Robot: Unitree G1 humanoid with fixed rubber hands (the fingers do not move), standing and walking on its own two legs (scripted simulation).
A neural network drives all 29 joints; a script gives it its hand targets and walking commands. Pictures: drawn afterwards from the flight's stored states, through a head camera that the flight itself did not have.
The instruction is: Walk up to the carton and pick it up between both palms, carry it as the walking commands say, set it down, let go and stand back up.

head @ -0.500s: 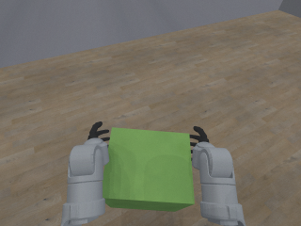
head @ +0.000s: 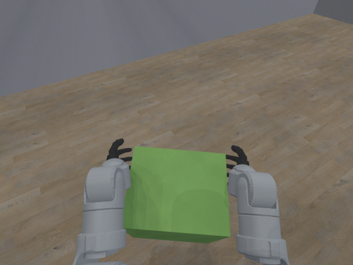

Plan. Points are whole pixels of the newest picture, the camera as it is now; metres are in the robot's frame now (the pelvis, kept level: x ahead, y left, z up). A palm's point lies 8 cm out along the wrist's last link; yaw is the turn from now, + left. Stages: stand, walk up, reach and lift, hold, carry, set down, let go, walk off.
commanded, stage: carry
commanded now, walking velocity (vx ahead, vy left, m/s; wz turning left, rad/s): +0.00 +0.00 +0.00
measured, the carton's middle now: (174, 199) +0.28 +0.01 -0.01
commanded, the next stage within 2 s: hold in 0.94 s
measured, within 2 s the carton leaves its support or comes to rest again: neither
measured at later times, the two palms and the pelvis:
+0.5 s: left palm (123, 164) +0.31 +0.12 +0.09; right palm (246, 171) +0.30 -0.15 +0.08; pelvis +0.01 -0.01 +0.00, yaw +0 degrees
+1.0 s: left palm (125, 171) +0.31 +0.12 +0.07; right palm (244, 178) +0.31 -0.16 +0.05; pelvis +0.01 -0.02 +0.01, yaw -3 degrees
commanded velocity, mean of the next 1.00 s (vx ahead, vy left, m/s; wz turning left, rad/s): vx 0.00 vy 0.00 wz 0.00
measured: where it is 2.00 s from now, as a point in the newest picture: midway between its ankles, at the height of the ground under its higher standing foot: outside the picture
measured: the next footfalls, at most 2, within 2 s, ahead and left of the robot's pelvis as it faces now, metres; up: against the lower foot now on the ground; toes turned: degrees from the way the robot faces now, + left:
none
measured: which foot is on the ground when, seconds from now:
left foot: down 0.00-1.00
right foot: down 0.00-1.00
